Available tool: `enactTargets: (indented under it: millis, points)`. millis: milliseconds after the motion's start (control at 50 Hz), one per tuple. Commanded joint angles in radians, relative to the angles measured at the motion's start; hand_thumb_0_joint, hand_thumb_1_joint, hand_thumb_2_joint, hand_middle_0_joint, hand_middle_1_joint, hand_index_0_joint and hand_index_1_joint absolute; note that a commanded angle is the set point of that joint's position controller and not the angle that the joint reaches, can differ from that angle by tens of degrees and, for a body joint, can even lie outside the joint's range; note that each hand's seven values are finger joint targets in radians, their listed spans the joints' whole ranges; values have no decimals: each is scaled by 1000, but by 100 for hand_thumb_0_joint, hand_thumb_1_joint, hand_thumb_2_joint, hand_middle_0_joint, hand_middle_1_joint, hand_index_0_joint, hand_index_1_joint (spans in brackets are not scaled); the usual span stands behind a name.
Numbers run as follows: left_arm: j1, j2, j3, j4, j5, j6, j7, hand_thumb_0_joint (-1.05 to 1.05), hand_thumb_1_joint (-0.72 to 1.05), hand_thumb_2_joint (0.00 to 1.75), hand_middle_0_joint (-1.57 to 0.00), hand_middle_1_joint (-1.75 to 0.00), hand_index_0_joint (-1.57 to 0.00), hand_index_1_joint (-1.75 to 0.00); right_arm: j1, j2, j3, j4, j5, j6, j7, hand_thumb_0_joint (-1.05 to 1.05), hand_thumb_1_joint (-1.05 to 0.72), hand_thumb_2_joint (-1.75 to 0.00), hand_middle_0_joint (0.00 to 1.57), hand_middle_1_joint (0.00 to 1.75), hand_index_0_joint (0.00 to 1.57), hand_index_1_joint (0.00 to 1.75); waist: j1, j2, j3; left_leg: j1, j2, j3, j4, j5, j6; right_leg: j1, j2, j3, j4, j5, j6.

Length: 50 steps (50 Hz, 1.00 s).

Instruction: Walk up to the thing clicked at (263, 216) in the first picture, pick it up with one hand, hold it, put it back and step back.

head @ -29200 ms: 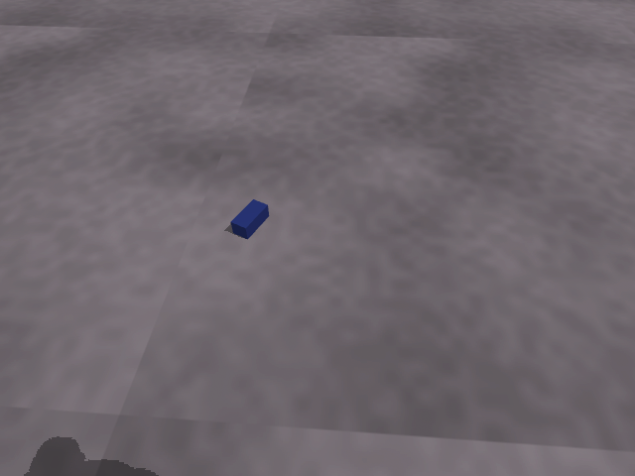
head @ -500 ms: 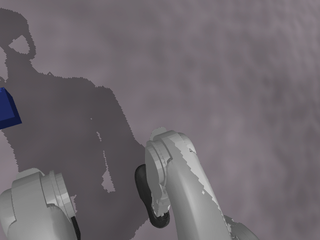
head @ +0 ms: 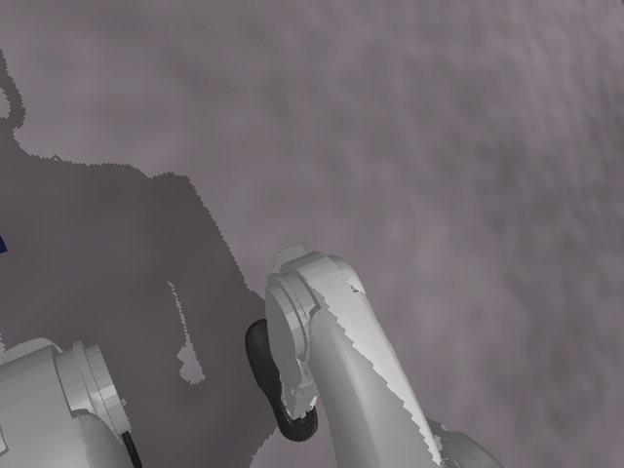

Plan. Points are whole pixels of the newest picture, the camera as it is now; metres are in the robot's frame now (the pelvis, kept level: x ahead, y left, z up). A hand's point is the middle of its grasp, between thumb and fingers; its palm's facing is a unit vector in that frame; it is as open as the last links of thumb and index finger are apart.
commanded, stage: open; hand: left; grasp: from above
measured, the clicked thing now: out of the picture +0.46 +0.30 -0.26
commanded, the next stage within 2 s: withdraw in 0.98 s
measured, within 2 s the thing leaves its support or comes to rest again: neither
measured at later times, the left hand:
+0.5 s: hand out of the picture +0.45 +0.29 -0.24, palm faces -0.44 -0.13 -0.89, open 12.0 cm
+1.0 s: hand out of the picture +0.45 +0.30 -0.23, palm faces -0.46 -0.15 -0.88, open 13.7 cm
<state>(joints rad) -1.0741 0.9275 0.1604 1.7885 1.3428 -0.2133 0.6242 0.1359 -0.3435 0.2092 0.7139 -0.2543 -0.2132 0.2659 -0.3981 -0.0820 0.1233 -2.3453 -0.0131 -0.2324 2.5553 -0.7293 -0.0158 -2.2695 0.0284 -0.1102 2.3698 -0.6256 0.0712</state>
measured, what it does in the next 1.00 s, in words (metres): stands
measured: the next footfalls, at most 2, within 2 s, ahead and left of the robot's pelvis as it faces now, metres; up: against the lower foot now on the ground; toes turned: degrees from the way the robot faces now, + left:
none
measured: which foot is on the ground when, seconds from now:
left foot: down 0.00-1.00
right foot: down 0.00-1.00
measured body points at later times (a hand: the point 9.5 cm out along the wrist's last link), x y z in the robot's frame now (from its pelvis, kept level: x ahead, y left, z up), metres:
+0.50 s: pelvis +0.00 +0.00 +0.00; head +0.27 +0.11 +0.34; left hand +0.47 +0.30 -0.19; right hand +0.03 -0.26 -0.05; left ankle +0.06 +0.13 -0.27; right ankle +0.12 -0.13 -0.27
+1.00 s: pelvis +0.00 +0.00 +0.01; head +0.27 +0.11 +0.34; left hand +0.47 +0.30 -0.18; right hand +0.03 -0.26 -0.05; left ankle +0.06 +0.13 -0.27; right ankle +0.12 -0.13 -0.27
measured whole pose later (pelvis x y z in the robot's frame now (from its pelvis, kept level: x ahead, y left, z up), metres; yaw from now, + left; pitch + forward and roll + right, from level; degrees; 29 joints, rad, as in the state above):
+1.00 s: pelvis +0.00 +0.00 +0.01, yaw -1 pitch +29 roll -13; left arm -1.07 0.95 0.12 1.75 1.30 -0.23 0.60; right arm 0.13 -0.35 0.23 0.70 -0.25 -0.25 0.29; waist -0.39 -0.09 0.15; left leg -2.33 -0.01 -0.25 2.54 -0.73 -0.02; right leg -2.26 0.03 -0.12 2.35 -0.62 0.07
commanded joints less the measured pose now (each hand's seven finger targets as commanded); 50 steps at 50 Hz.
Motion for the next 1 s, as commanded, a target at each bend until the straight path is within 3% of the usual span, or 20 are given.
enactTargets:
  millis: [0, 20, 120, 240, 300, 400, 440, 460, 480, 500, 640, 660, 700, 720, 740, 780, 840, 880, 920, 980]
  points:
    - [-262, 228, 0, -81, -16, -10, 34, 0, 72, 79, -105, -68, -106, -67, 200, -323, -78, 5, -4, -3, -8, 0, -90, -90, 20, 30, 20, 30, -45, 411, -598, 430, 16, 118, -274, 169, 37, 348, 31, -139, -197, 176, -85]
    - [-250, 240, 3, -76, -20, -12, 39, 0, 71, 80, -104, -68, -105, -67, 195, -326, -75, 6, -6, -3, -12, 0, -90, -90, 20, 30, 20, 30, -37, 425, -612, 430, 15, 115, -284, 165, 35, 359, 35, -140, -196, 168, -88]
    - [-269, 241, -15, -68, -16, -16, 47, 0, 31, 73, -66, -68, -67, -68, 187, -318, -56, 5, -7, -12, -7, 0, -89, -90, 20, 30, 20, 30, -43, 433, -600, 435, 20, 106, -274, 182, 31, 355, 36, -144, -187, 191, -87]
    - [-286, 257, -14, -94, -8, -19, 67, 0, -9, 79, -44, -75, -44, -75, 194, -334, -59, 6, -14, -14, -11, 0, -89, -90, 20, 30, 20, 30, -46, 456, -616, 446, 21, 108, -282, 178, 30, 370, 40, -146, -198, 190, -88]
    - [-300, 257, -26, -103, -9, -21, 72, 0, -16, 83, -39, -78, -38, -78, 174, -335, -57, 10, -13, -24, -8, 0, -89, -90, 20, 30, 20, 30, -52, 459, -585, 446, 24, 102, -281, 146, 27, 347, 37, -146, -197, 166, -87]
    - [-296, 252, -17, -118, -2, -14, 79, 0, -25, 90, -31, -86, -30, -86, 192, -342, -63, 11, -19, -39, 9, 0, -89, -90, 20, 30, 20, 30, -59, 499, -603, 494, 26, 92, -289, 198, 17, 345, 35, -159, -180, 212, -87]
    - [-303, 219, -39, -120, -5, -5, 75, 0, -28, 91, -28, -88, -28, -88, 182, -340, -64, 12, -19, -46, 16, 0, -89, -90, 20, 30, 20, 30, -62, 510, -614, 519, 27, 92, -280, 229, 13, 343, 32, -159, -173, 240, -85]
    - [-293, 250, -21, -117, -11, -5, 80, 0, -29, 91, -27, -89, -27, -89, 176, -341, -65, 20, -19, -47, 15, 0, -89, -90, 20, 30, 20, 30, -53, 517, -621, 514, 28, 93, -285, 215, 14, 356, 38, -156, -180, 229, -88]
    - [-300, 230, -35, -118, -13, -1, 74, 0, -31, 92, -25, -90, -25, -90, 176, -347, -66, 10, -17, -53, 21, 0, -89, -90, 20, 30, 20, 30, -63, 503, -599, 505, 26, 93, -276, 217, 15, 344, 30, -158, -177, 234, -83]
    - [-286, 248, -20, -118, -17, 3, 76, 0, -33, 93, -23, -92, -23, -92, 175, -346, -68, 20, -15, -53, 19, 0, -89, -90, 20, 30, 20, 30, -51, 504, -608, 499, 26, 96, -284, 208, 16, 357, 35, -154, -187, 224, -87]
    - [-268, 236, -17, -132, -45, 15, 50, 0, -47, 100, -12, -100, -11, -100, 195, -343, -72, 21, -9, -59, 30, 0, -89, -90, 20, 30, 20, 30, -56, 487, -621, 482, 23, 109, -261, 246, 25, 390, 33, -146, -188, 258, -85]
    - [-255, 252, -7, -130, -47, 17, 48, 0, -48, 101, -11, -101, -11, -101, 192, -347, -73, 22, -4, -57, 27, 0, -89, -90, 20, 30, 20, 30, -44, 479, -625, 474, 23, 108, -268, 240, 25, 390, 33, -146, -195, 246, -87]
    - [-243, 238, -10, -124, -51, 17, 36, 0, -48, 103, -11, -102, -10, -103, 206, -342, -75, 16, -6, -52, 27, 0, -89, -90, 20, 30, 20, 30, -49, 473, -628, 475, 21, 108, -275, 239, 25, 393, 34, -147, -197, 243, -87]
    - [-252, 199, -45, -125, -55, 16, 23, 0, -49, 106, -10, -104, -10, -105, 191, -338, -75, 12, 0, -54, 26, 0, -89, -90, 20, 30, 20, 30, -51, 482, -606, 479, 22, 106, -279, 220, 22, 371, 31, -145, -192, 226, -89]
    - [-244, 223, -27, -129, -58, 13, 20, 0, -49, 105, -9, -105, -9, -105, 194, -343, -78, 17, -1, -52, 25, 0, -89, -90, 20, 30, 20, 30, -48, 476, -615, 485, 25, 99, -284, 215, 21, 366, 32, -151, -193, 219, -89]
    - [-230, 214, -35, -139, -68, 10, 13, 0, -52, 105, -8, -104, -7, -105, 198, -348, -80, 4, 6, -47, 20, 0, -89, -90, 20, 30, 20, 30, -39, 472, -631, 485, 22, 102, -295, 217, 23, 390, 33, -144, -203, 220, -91]
    - [-218, 243, -18, -142, -64, -1, 16, 0, -52, 106, -8, -105, -7, -106, 201, -341, -78, -3, 12, -32, 12, 0, -89, -90, 20, 30, 20, 30, -25, 445, -638, 450, 21, 105, -292, 206, 29, 402, 38, -143, -211, 210, -91]
    - [-255, 199, -51, -148, -59, -8, 8, 0, -51, 104, -7, -105, -7, -105, 199, -334, -76, -3, 7, -31, 13, 0, -89, -90, 20, 30, 20, 30, -49, 453, -622, 475, 23, 102, -283, 214, 25, 374, 35, -145, -203, 219, -91]
    - [-274, 223, -39, -153, -54, -21, 14, 0, -50, 104, -8, -105, -7, -105, 205, -347, -74, -4, 11, -29, 9, 0, -89, -90, 20, 30, 20, 30, -56, 458, -616, 481, 23, 93, -283, 221, 21, 359, 32, -151, -197, 221, -92]
    - [-254, 223, -44, -132, -43, -22, 23, 0, -49, 105, -8, -106, -8, -106, 199, -332, -68, -4, 8, -27, 6, 0, -89, -90, 20, 30, 20, 30, -46, 450, -612, 471, 24, 103, -289, 207, 25, 381, 37, -145, -205, 214, -89]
